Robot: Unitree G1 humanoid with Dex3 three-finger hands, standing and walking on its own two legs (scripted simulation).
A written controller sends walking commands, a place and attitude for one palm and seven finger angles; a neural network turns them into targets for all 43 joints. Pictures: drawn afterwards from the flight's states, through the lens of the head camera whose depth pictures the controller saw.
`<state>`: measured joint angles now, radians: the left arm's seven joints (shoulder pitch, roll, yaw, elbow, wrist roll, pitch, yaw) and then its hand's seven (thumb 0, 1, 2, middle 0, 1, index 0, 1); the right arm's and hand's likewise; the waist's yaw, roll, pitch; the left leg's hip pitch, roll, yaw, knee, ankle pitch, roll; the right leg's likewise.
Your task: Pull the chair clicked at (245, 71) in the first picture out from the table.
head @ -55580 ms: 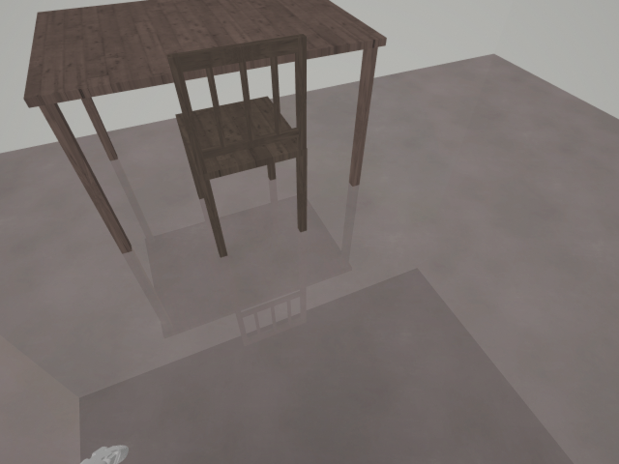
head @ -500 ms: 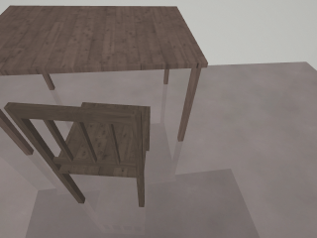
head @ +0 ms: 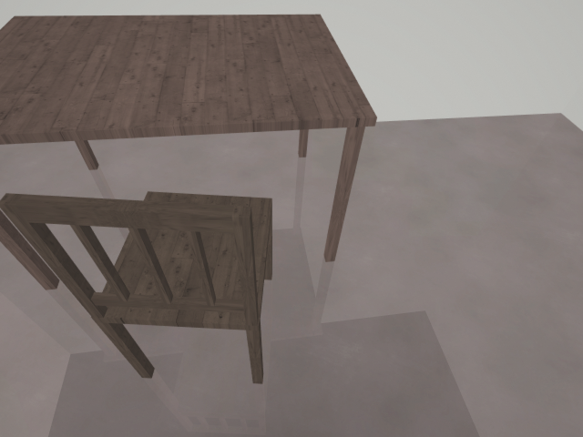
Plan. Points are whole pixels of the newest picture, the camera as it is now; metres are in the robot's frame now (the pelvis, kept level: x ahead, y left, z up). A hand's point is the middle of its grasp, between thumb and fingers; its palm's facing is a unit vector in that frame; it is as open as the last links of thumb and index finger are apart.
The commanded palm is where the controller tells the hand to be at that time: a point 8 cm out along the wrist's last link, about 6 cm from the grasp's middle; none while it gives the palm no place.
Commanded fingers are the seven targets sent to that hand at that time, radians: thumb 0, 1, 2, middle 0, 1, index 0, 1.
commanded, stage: look again from close up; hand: left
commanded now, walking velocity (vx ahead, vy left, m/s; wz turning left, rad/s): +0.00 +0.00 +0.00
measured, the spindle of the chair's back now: (153, 266) +0.43 +0.30 -0.11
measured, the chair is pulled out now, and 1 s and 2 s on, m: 0.24 0.24 0.24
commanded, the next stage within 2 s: none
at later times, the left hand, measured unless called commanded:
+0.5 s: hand out of the picture -0.04 +0.13 -0.18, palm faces +0.03 -0.99 -0.15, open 7.4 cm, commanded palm none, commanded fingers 0.00 0.90 0.90 -0.20 -0.30 -0.20 -0.30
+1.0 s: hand out of the picture -0.04 +0.12 -0.18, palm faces +0.05 -0.99 -0.16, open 7.4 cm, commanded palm none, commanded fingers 0.00 0.90 0.90 -0.20 -0.30 -0.20 -0.30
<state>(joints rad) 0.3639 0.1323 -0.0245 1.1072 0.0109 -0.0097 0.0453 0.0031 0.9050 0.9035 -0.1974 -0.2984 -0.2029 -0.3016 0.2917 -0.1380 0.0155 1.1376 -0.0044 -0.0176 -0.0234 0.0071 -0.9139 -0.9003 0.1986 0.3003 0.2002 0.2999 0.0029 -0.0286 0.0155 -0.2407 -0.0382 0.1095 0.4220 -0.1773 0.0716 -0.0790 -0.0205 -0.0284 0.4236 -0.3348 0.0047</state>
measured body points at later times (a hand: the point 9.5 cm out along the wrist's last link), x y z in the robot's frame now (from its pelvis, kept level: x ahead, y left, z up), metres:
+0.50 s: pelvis +0.00 -0.02 +0.00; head +0.01 -0.01 +0.45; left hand -0.04 +0.19 -0.16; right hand -0.01 -0.23 -0.16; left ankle +0.03 +0.07 -0.74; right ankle -0.07 -0.12 -0.74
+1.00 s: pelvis +0.01 -0.03 +0.00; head +0.01 -0.03 +0.45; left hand -0.04 +0.17 -0.16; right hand -0.01 -0.24 -0.16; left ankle +0.03 +0.07 -0.74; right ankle -0.07 -0.12 -0.74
